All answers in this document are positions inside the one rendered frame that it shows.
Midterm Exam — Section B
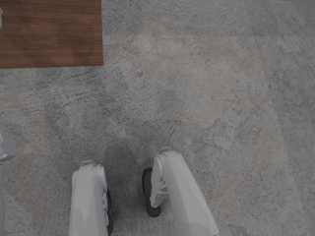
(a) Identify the right robot hand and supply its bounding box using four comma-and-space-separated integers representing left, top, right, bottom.
227, 224, 254, 236

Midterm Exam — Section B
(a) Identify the right robot foot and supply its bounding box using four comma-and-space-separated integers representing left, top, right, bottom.
142, 168, 161, 217

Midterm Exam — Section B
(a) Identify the cabinet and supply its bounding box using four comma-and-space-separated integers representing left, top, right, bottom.
0, 0, 103, 69

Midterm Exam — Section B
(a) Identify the right robot thigh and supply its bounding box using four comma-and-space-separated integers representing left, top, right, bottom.
154, 150, 220, 236

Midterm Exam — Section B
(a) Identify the robot left upper arm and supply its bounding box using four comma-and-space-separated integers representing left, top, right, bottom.
0, 124, 17, 236

